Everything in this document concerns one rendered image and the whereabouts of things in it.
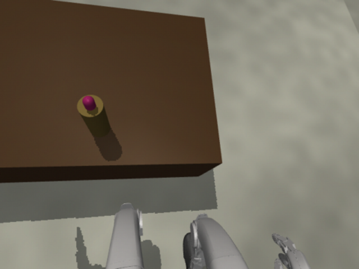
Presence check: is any right robot hand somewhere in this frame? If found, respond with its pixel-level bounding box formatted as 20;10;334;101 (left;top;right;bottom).
272;233;311;269

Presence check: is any bottle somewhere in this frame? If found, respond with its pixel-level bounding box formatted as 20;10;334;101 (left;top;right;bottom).
77;95;110;137

